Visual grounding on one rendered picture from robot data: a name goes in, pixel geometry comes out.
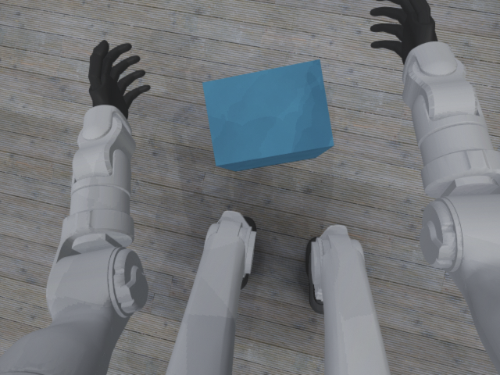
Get robot left hand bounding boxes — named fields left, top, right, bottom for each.
left=88, top=40, right=151, bottom=119

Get right robot shin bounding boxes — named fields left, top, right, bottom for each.
left=314, top=225, right=365, bottom=300

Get robot right hand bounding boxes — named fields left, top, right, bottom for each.
left=370, top=0, right=438, bottom=65

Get left robot upper arm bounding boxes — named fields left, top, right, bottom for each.
left=0, top=247, right=148, bottom=375

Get left robot forearm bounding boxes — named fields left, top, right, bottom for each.
left=46, top=105, right=136, bottom=318

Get carton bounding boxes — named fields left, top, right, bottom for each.
left=202, top=59, right=334, bottom=172

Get right robot upper arm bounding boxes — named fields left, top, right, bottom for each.
left=420, top=194, right=500, bottom=375

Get right robot forearm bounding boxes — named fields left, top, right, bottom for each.
left=402, top=41, right=500, bottom=198

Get left robot thigh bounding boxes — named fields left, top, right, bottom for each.
left=166, top=220, right=256, bottom=375

